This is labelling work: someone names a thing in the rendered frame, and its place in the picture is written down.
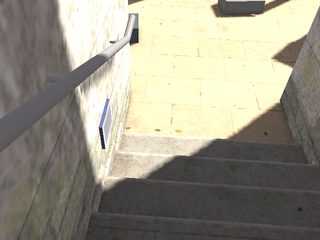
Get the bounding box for stairs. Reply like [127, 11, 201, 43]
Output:
[85, 132, 320, 240]

